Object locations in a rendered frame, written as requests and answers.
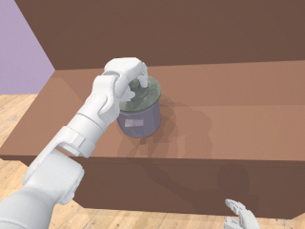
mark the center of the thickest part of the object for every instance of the knob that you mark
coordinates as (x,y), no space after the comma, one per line
(135,85)

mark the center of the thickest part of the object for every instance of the table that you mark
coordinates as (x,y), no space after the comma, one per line
(232,103)

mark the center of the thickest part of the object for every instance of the robot left upper arm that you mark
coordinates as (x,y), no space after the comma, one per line
(55,181)

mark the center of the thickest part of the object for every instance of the robot left forearm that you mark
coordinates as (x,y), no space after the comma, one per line
(92,120)

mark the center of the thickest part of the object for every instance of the lid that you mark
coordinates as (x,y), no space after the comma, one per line
(143,99)

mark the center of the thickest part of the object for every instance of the pot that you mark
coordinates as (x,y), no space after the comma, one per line
(140,124)

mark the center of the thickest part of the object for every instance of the right robot hand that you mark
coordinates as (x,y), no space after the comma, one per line
(246,218)

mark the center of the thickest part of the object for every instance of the left robot hand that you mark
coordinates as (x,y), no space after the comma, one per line
(132,67)

